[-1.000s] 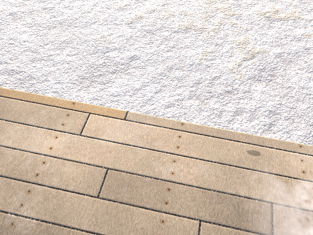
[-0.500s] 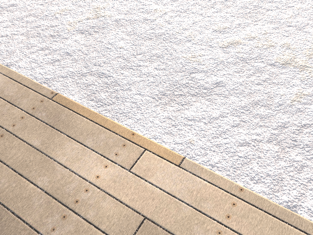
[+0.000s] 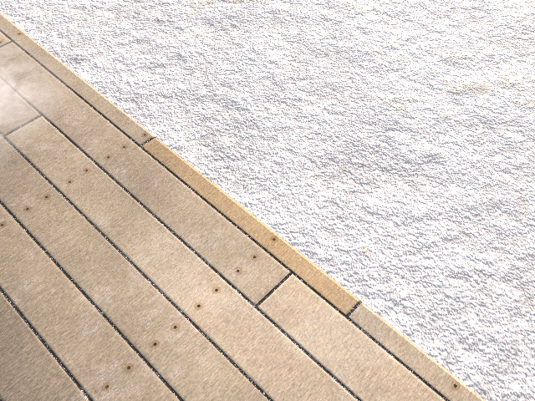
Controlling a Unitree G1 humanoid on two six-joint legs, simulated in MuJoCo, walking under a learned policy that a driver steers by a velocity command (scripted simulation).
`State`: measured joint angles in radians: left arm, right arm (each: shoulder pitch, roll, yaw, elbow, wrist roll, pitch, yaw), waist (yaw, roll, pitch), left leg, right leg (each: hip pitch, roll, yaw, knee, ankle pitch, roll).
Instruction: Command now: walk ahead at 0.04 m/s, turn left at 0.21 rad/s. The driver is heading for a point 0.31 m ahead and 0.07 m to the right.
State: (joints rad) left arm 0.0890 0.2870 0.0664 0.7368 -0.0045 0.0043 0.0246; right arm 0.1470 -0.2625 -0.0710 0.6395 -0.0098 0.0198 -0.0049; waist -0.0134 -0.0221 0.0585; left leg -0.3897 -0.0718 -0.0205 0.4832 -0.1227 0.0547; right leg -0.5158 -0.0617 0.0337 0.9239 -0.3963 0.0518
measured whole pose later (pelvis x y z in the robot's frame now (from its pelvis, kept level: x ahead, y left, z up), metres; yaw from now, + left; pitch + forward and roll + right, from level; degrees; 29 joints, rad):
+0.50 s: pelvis +0.05 -0.04 +0.00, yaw +1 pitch -1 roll +0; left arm 0.21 0.20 0.03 0.72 0.01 -0.02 0.00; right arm 0.22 -0.22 -0.06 0.83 0.00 0.01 -0.01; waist 0.00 -0.01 0.02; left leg -0.29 -0.02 -0.07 0.53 -0.23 -0.01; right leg -0.20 0.01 -0.03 0.53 -0.31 -0.02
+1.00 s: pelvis +0.06 -0.06 +0.01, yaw +2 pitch -2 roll +0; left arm 0.30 0.20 0.06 0.83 0.00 -0.01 0.02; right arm 0.17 -0.21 -0.06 1.06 0.00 0.02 -0.04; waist 0.00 0.00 0.02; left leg -0.22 0.00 -0.09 0.48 -0.23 -0.03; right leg -0.12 0.03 -0.04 0.46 -0.31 -0.04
